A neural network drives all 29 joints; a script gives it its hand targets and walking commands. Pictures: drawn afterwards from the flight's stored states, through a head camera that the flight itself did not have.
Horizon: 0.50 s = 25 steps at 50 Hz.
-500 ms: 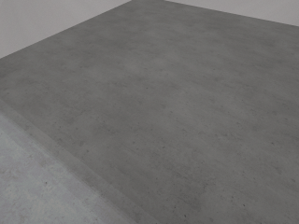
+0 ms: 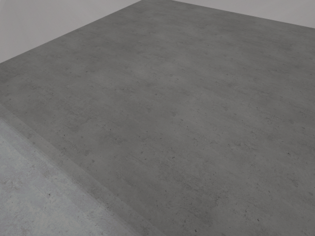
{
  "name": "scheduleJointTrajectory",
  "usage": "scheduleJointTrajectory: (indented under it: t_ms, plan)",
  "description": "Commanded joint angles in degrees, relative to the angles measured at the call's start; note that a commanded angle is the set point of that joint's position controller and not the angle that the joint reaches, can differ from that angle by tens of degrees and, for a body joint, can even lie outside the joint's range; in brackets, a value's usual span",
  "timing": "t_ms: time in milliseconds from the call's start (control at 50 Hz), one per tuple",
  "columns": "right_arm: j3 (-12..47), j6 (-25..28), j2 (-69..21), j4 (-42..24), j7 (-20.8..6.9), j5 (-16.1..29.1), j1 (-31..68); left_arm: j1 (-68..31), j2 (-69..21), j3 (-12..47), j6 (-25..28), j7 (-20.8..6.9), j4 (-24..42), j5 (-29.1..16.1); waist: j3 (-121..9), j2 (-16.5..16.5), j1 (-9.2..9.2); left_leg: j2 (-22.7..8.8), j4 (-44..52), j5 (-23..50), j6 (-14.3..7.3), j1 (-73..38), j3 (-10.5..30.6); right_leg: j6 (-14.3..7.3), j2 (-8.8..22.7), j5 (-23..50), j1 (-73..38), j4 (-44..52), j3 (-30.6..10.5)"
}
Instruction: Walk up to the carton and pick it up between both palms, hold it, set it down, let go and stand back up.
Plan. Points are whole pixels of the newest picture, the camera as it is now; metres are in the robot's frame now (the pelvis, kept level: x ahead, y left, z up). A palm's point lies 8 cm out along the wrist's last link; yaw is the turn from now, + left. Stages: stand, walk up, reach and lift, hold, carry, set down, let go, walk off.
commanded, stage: walk up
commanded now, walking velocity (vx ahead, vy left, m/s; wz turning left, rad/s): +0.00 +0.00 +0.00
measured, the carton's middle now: out of the picture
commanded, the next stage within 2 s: none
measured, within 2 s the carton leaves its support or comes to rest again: neither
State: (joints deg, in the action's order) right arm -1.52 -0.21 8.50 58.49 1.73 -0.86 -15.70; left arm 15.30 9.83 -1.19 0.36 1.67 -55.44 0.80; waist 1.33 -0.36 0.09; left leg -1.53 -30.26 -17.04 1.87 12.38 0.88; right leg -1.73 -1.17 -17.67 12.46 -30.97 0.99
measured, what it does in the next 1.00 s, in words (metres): steps to the right, turning right: right foot, then left foot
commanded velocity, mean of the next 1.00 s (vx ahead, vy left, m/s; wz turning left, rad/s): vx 0.00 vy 0.00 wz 0.00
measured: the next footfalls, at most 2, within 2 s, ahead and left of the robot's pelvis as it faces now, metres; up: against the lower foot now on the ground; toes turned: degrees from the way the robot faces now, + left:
right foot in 0.38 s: +0.10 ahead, -0.26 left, +0.00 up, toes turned -24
left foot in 0.60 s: +0.19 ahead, -0.04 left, +0.00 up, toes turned -23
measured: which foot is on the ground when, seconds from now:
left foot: down 0.00-0.40, up 0.42-0.58, down 0.60-0.98, up 1.00-1.00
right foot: down 0.00-0.12, up 0.14-0.36, down 0.38-0.62, up 0.64-0.94, down 0.96-1.00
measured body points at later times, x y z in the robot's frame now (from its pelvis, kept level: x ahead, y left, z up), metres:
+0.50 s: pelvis +0.04 -0.09 -0.04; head +0.02 -0.11 +0.41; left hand +0.23 +0.16 -0.13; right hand +0.05 -0.41 -0.17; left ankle +0.02 +0.07 -0.68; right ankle +0.07 -0.25 -0.73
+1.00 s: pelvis +0.16 -0.28 -0.03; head +0.18 -0.30 +0.41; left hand +0.48 -0.24 -0.12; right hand -0.07 -0.46 -0.15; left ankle +0.16 -0.03 -0.71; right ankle +0.16 -0.45 -0.74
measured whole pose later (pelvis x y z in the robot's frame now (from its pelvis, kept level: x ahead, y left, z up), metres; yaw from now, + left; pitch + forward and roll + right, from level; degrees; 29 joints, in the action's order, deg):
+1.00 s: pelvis +0.16 -0.28 -0.03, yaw -48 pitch -3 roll +0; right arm -4.7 2.4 18.2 44.8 1.1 -2.9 -27.2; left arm 7.4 17.5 -3.4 1.2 -6.2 -38.2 3.1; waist 6.0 0.5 3.2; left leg -16.3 -44.9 -29.6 0.1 -1.2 -16.6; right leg -2.6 2.4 -9.1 28.8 -41.4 4.3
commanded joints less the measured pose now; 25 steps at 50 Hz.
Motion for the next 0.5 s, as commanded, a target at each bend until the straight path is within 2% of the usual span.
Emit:
scheduleJointTrajectory:
  t_ms: [0,20,40,60,80,100,120,140,160,180,220,260,280,300,320,340,360,380,400,420,440,460,480]
  plan:
    - [-0.6,1.0,4.0,-0.2,-0.1,0.0,-2.4,4.2,4.2,-0.9,0.6,0.3,-0.8,-0.4,0.5,0.4,-0.29,-2.4,5.0,12.6,-2.2,-0.7,1.5,-1.3,5.7,13.8,-1.0,8.0,-5.8]
    - [-0.9,0.9,4.9,0.7,0.0,0.0,-3.5,3.6,4.8,-0.7,0.7,0.5,-0.7,-0.1,1.4,-0.2,0.28,-2.1,5.1,12.3,-2.3,-1.3,1.6,-1.2,6.3,13.8,-0.1,8.3,-6.3]
    - [-0.5,0.7,3.8,1.4,0.3,0.4,-3.0,2.5,5.4,-1.1,0.8,0.6,-0.7,-0.2,1.0,-2.1,0.21,-2.6,5.4,12.6,-2.2,-1.3,2.0,-1.4,5.6,13.3,-0.7,8.7,-5.4]
    - [-0.6,0.7,4.4,2.0,0.4,0.0,-2.9,2.3,4.9,-1.0,0.9,0.6,-1.1,-0.2,1.8,-1.2,-0.12,-2.7,6.2,11.4,-2.0,-0.1,2.3,-1.2,5.5,11.9,-1.2,8.6,-5.5]
    - [-5.9,2.1,14.0,-6.4,1.4,-1.8,0.0,-1.7,11.8,-4.4,0.3,-1.4,7.7,0.3,1.0,2.5,0.88,-5.0,2.2,1.8,-7.6,-16.2,4.7,-2.8,3.4,2.4,19.0,-0.4,-10.6]
    - [-7.1,2.6,17.0,-5.1,2.0,-3.3,-4.4,-4.8,10.0,-3.5,0.0,-2.6,9.6,0.8,-0.5,8.7,4.23,-14.4,8.5,-4.8,-12.8,-27.2,13.0,-0.7,0.8,-5.6,32.9,-8.2,-5.8]
    - [-7.6,2.9,18.3,-4.4,2.7,-4.4,-8.3,-10.0,7.8,-3.4,-0.7,-3.2,12.7,3.1,0.0,12.6,6.63,-28.8,15.2,-5.6,-18.6,-22.8,23.3,0.8,4.2,-12.1,36.6,-23.4,-1.9]
    - [-7.4,3.2,17.3,-4.3,3.1,-5.0,-7.4,-10.7,8.5,-4.3,-1.6,-3.7,14.0,4.7,3.1,7.9,5.88,-33.2,16.0,-4.7,-22.0,-17.5,25.4,2.4,9.2,-12.3,37.8,-30.3,-3.3]
    - [-7.2,3.9,15.1,-5.2,3.4,-5.3,-4.7,-8.4,9.4,-4.9,-2.0,-4.2,14.1,5.0,3.2,4.5,4.09,-32.1,15.7,-3.6,-21.8,-15.2,20.4,2.9,12.1,-10.1,35.4,-31.9,-5.9]
    - [-6.9,4.6,13.6,-5.3,3.4,-5.2,-2.6,-7.2,9.4,-5.5,-2.3,-4.8,14.1,4.6,3.3,2.2,3.29,-28.9,14.6,-1.3,-19.8,-12.9,14.5,3.0,12.8,-8.4,32.5,-30.7,-7.1]
    - [-7.1,5.2,15.1,-6.9,2.8,-4.7,3.0,-2.2,9.0,-6.0,-2.6,-6.1,13.7,3.1,2.4,8.8,0.1,-26.2,14.3,-5.5,-17.1,-7.7,6.6,2.7,13.6,-7.5,25.3,-25.8,-7.3]
    - [-7.4,4.8,16.9,-8.7,1.9,-3.9,7.8,0.2,7.4,-6.0,-2.8,-7.7,14.2,2.9,4.3,12.5,-1.36,-24.0,13.8,-9.9,-15.5,-0.4,-1.1,2.0,12.8,-5.2,17.7,-19.9,-2.6]
    - [-7.7,4.6,17.4,-9.6,1.5,-3.9,8.9,0.9,7.3,-5.9,-2.6,-8.3,13.7,2.7,4.1,12.2,-1.56,-22.2,12.8,-12.6,-14.2,3.9,-5.4,1.5,11.5,-3.1,11.5,-17.5,0.3]
    - [-7.6,4.0,17.5,-9.7,1.2,-3.5,9.6,2.3,8.2,-6.1,-2.0,-8.7,13.2,1.8,3.5,11.7,-2.47,-18.7,9.9,-14.5,-12.5,7.3,-9.6,0.8,9.2,-2.4,4.4,-14.2,3.3]
    - [-7.5,3.4,17.8,-10.3,0.9,-3.8,10.2,5.3,8.9,-6.6,-1.4,-8.8,12.3,1.3,1.9,9.6,-3.98,-17.9,6.0,-19.9,-11.8,11.7,-10.9,-0.2,5.9,-0.6,-2.7,-12.5,8.2]
    - [-6.9,2.8,17.3,-10.7,0.7,-3.7,10.2,7.8,10.4,-7.3,-0.8,-8.3,11.2,1.2,2.2,4.2,-5.42,-15.0,-0.4,-23.1,-10.5,16.1,-13.2,-0.9,3.5,0.8,-8.6,-10.1,10.4]
    - [-5.9,2.3,14.9,-11.0,0.2,-3.5,9.2,11.9,13.9,-8.1,-0.2,-7.4,9.4,1.0,1.8,-5.3,-8.02,-10.2,-13.7,-19.1,-8.9,19.7,-15.9,-3.1,-0.4,-1.7,-13.6,-7.6,9.5]
    - [-4.2,1.7,11.0,-14.3,-0.8,-3.0,10.9,17.0,18.9,-9.0,0.1,-6.5,8.3,1.6,2.7,-20.0,-11.33,-2.0,-37.2,-23.7,-5.9,25.7,-16.9,-9.3,7.6,-15.4,-12.6,6.3,-12.0]
    - [-3.8,1.5,10.5,-18.2,-1.7,-1.4,9.4,11.6,24.8,-9.4,-0.1,-5.9,11.1,1.2,5.7,-24.8,-8.88,0.4,-44.0,-24.2,-3.8,32.0,-7.0,-17.3,17.4,-29.6,-5.0,22.8,-40.3]
    - [-4.1,1.8,12.2,-19.5,-2.0,-0.8,8.6,5.3,26.1,-9.1,-0.5,-5.1,13.7,0.1,7.0,-20.6,-7.47,-2.0,-46.2,-23.3,-4.2,31.5,-0.7,-20.6,20.6,-39.1,0.4,28.5,-45.7]
    - [-3.9,2.5,13.2,-19.1,-2.2,0.0,7.3,1.4,24.1,-8.5,-0.9,-4.4,14.7,0.6,8.1,-17.5,-4.87,-4.0,-46.8,-18.9,-4.3,30.6,0.7,-19.5,19.6,-37.8,1.7,25.5,-39.5]
    - [-3.5,3.3,13.7,-18.5,-2.4,0.6,5.0,-0.2,22.4,-7.7,-1.3,-3.8,15.8,1.4,6.3,-13.8,-3.65,-4.8,-42.3,-16.8,-3.8,28.3,0.8,-18.5,18.5,-31.6,0.5,20.6,-35.6]
    - [-3.4,3.8,14.6,-18.4,-2.2,0.7,2.5,-0.6,21.1,-7.0,-1.6,-3.5,17.0,1.9,4.9,-11.9,-2.39,-5.9,-33.7,-16.9,-3.7,21.7,0.7,-16.8,17.3,-26.9,5.5,17.4,-31.5]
